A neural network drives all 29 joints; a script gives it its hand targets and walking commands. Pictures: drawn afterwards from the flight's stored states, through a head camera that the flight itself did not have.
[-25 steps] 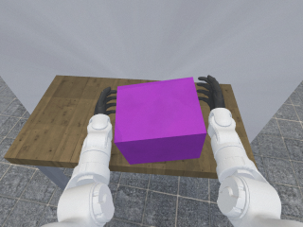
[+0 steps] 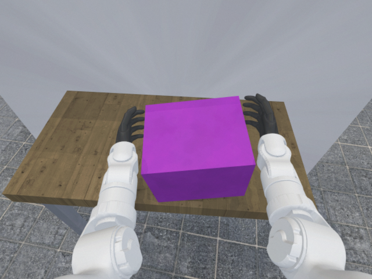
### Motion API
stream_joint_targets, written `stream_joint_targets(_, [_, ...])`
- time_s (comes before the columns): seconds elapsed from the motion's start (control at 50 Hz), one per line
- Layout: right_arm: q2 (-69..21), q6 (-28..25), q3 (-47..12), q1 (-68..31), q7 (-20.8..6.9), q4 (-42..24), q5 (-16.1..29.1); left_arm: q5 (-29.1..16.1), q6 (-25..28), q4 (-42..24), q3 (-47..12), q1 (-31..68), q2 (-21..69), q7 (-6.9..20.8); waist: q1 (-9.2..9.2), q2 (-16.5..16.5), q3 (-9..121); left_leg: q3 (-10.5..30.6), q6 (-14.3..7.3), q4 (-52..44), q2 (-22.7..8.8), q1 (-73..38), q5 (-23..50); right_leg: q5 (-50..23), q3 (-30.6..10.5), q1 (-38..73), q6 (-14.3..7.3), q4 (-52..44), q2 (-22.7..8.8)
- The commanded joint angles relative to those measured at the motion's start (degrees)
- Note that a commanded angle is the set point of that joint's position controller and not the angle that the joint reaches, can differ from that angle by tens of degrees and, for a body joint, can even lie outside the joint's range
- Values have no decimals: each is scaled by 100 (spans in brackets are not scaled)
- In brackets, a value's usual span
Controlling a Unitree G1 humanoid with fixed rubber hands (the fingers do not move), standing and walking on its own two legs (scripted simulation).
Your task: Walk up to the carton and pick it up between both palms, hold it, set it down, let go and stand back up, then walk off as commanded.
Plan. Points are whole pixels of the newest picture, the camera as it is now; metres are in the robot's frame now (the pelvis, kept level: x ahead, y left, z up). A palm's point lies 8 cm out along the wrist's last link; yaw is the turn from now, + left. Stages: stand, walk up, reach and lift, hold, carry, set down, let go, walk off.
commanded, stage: set down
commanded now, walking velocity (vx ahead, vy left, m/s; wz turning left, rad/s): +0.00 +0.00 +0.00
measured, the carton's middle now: (196, 151) +0.41 +0.01 +0.01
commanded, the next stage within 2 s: none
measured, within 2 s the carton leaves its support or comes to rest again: rests again in 0.74 s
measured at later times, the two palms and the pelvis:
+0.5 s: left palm (129, 141) +0.40 +0.16 +0.06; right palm (268, 134) +0.41 -0.15 +0.09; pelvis +0.01 +0.00 +0.00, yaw +0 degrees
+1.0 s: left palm (131, 141) +0.41 +0.16 +0.05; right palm (267, 137) +0.42 -0.16 +0.07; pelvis +0.01 -0.01 +0.00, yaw +0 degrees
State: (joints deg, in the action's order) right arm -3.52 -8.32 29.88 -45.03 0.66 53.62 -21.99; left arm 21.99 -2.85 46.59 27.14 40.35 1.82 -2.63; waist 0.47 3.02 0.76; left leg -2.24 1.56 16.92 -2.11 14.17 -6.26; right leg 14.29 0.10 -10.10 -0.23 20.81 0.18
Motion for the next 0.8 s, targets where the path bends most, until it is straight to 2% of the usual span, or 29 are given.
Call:
stream_joint_targets(0.0, [-3111,-290,-1012,-2432,-801,-143,-297,337,627,-263,-563,2960,2561,763,-459,-102,2502,-610,-262,12,191,-1132,1320,-2394,384,320,312,-248,65])
stream_joint_targets(0.54, [-2951,-453,-1179,-2148,-797,-257,-305,476,862,77,-260,2320,2329,807,-637,-43,2355,-679,-317,91,230,-677,1435,-2746,306,401,326,-119,73])
stream_joint_targets(0.78, [-2585,-625,-1247,-2067,-711,-306,-245,492,1069,262,-100,2108,1934,699,-765,-32,2466,-709,-322,202,238,-375,1632,-3090,245,423,338,7,69])
